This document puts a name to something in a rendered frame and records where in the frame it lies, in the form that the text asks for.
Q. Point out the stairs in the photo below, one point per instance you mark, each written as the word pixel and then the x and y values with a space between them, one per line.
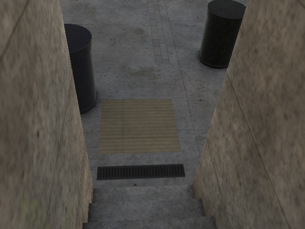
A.
pixel 147 207

